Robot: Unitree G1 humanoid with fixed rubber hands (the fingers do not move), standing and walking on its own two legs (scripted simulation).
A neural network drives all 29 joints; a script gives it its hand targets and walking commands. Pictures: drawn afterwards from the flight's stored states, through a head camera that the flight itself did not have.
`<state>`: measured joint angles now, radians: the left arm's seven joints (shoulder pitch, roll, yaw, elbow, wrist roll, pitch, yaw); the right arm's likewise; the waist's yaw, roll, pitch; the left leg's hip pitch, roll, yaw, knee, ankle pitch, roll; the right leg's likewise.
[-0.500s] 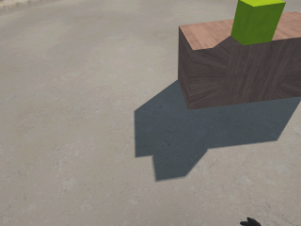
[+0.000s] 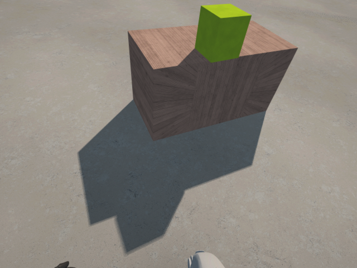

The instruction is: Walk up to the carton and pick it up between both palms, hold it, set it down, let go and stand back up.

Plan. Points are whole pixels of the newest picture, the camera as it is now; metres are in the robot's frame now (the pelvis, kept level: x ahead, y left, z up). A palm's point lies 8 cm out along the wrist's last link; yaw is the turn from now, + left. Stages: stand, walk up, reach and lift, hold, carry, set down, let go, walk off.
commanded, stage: walk up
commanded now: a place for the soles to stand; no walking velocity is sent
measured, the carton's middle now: (220, 33) +1.37 -0.32 -0.03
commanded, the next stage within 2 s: none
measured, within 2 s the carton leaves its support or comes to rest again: neither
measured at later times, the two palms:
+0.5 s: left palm (82, 206) +0.31 +0.24 -0.10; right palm (273, 195) +0.35 -0.31 -0.09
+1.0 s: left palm (137, 124) +0.63 +0.12 -0.09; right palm (285, 183) +0.41 -0.39 -0.13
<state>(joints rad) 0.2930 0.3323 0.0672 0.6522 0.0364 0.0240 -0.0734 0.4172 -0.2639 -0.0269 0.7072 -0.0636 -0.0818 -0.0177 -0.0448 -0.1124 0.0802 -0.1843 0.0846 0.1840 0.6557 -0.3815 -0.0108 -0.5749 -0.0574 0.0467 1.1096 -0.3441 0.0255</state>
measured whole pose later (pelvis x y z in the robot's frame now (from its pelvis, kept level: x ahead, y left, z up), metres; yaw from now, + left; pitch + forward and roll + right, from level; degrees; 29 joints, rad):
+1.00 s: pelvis +0.45 -0.11 -0.02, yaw -13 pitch -4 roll -1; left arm 0.29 0.27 0.03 0.62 0.03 -0.05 0.00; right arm 0.45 -0.33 -0.04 0.70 -0.04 0.02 0.02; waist -0.02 0.05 0.06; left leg -0.38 0.08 -0.02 1.25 -0.49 0.01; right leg -0.42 -0.01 -0.08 0.84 -0.36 -0.04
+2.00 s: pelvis +0.82 -0.17 -0.01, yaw -10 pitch -3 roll +0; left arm 0.43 0.31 0.02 0.68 0.02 -0.02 0.00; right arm 0.25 -0.26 -0.03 0.58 -0.04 -0.04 0.02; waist 0.06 0.01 0.10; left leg -0.43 0.04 0.05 0.71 -0.19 0.02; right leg -0.25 -0.08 -0.07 0.79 -0.47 0.02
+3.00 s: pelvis +0.89 -0.18 +0.01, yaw -16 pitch -2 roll +1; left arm 0.29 0.28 0.01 0.64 0.01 0.01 -0.02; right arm 0.25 -0.29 0.00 0.70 -0.01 0.01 0.01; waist -0.01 -0.01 0.04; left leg -0.25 0.09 0.15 0.58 -0.29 -0.01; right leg -0.22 0.00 0.07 0.61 -0.37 0.00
